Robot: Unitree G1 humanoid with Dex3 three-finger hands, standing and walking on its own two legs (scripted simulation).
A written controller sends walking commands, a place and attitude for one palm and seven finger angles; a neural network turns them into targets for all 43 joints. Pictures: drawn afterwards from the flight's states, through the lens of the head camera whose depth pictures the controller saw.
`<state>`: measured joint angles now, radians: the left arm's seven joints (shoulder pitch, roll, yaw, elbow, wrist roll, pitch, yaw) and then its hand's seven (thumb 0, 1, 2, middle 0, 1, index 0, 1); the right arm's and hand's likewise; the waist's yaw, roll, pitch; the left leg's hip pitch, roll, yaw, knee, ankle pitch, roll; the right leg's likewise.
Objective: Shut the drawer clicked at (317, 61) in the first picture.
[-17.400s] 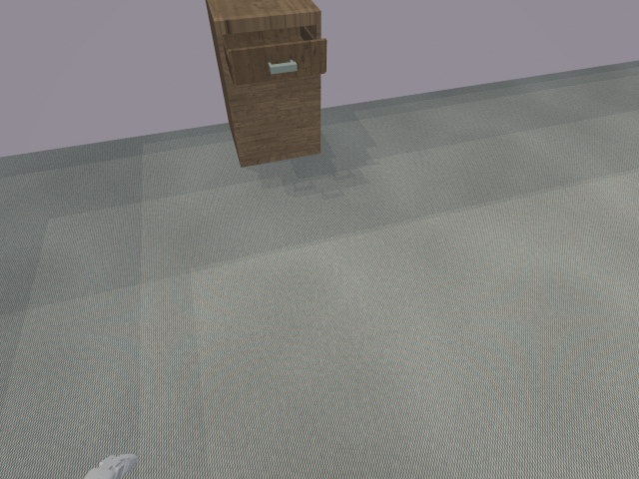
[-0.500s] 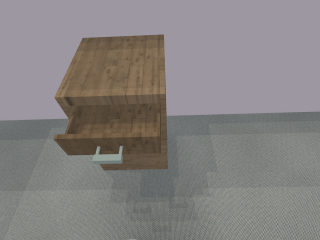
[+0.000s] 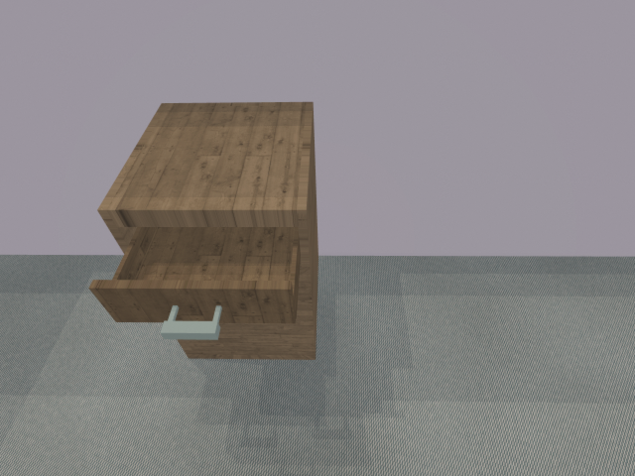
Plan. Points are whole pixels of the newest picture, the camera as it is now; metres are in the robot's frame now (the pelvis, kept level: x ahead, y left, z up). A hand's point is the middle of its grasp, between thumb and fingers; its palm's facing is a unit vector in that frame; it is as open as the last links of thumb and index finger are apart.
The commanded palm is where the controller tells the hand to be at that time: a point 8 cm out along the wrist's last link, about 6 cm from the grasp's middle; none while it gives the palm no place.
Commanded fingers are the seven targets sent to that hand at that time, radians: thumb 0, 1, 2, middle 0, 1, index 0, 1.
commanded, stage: come to a stop and stand still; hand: left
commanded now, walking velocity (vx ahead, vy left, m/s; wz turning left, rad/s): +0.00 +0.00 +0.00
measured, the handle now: (193, 320) +0.42 +0.28 -0.19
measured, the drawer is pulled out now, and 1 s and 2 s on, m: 0.16 0.16 0.16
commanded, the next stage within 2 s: look again from close up in 0.08 s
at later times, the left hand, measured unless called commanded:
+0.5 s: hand out of the picture -0.01 +0.21 -0.18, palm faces +0.04 -0.98 -0.20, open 7.4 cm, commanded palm none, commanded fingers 0.00 0.90 0.90 -0.20 -0.30 -0.20 -0.30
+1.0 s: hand (136, 444) +0.16 +0.23 -0.01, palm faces +0.13 -0.99 +0.02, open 6.7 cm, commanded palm +0.09 +0.27 -0.07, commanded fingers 0.00 0.90 0.90 -0.48 -0.60 -0.48 -0.60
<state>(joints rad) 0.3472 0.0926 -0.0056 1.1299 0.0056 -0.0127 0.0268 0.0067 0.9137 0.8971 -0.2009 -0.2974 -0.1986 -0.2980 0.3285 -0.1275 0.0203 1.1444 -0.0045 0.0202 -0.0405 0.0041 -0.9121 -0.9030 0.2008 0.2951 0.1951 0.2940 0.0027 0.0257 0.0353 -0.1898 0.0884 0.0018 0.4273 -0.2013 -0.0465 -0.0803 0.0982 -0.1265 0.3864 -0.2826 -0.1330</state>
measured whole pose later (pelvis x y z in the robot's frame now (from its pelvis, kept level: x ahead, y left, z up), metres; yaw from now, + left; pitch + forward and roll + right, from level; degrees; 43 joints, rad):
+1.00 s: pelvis -0.05 +0.09 -0.05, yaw +4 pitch +4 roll -2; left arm 0.39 0.11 -0.06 0.07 -0.18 -0.28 0.04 0.02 0.95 0.90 -0.30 -0.41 -0.29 -0.41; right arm 0.28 -0.32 -0.02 0.71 0.03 -0.30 -0.03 0.02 -0.92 -0.90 0.20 0.30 0.20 0.29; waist -0.06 0.07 -0.11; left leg -0.64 -0.10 0.09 0.85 -0.32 0.06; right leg -0.58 0.01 -0.07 0.88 -0.42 -0.02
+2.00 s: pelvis -0.01 +0.12 -0.13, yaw +0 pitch +20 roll -5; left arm 0.42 0.14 -0.12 -0.14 -0.09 -0.37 0.08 0.02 0.90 0.90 -1.28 -1.47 -1.28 -1.47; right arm 0.18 -0.22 0.00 0.39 0.02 0.01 0.03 0.01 -0.91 -0.90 0.20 0.30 0.20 0.29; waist 0.02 0.04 -0.17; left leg -1.12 -0.06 0.15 1.31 -0.56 0.10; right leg -1.05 0.03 -0.03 1.30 -0.59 0.02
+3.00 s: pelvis -0.01 +0.07 -0.13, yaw +2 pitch +22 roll -4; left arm 0.12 0.17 -0.02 0.24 -0.14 -0.45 -0.04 0.02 0.90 0.90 -1.40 -1.60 -1.40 -1.60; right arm 0.20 -0.22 0.03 0.48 0.02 0.01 0.01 0.01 -0.90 -0.90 0.21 0.30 0.20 0.30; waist -0.03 0.00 -0.18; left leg -1.17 -0.04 0.08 1.32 -0.54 0.11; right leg -1.09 0.06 -0.11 1.29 -0.59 -0.05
